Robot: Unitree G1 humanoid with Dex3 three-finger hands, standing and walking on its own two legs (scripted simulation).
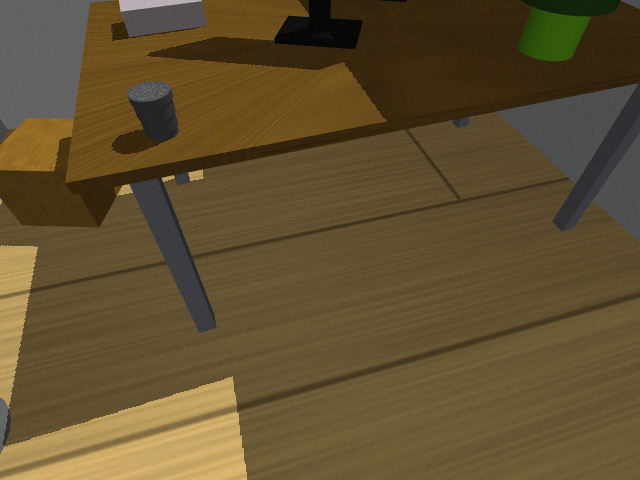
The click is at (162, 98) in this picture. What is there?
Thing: tapered cup
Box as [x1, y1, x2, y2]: [127, 81, 178, 140]
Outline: 133,86 129,89 127,95 148,136 153,140 165,140 173,137 177,133 178,129 174,113 175,109 171,98 172,93 169,85 160,81 148,81
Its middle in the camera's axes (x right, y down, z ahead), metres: -0.34 -0.28 +0.84
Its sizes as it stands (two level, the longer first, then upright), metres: 0.085 0.085 0.097
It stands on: a support 0.76 m high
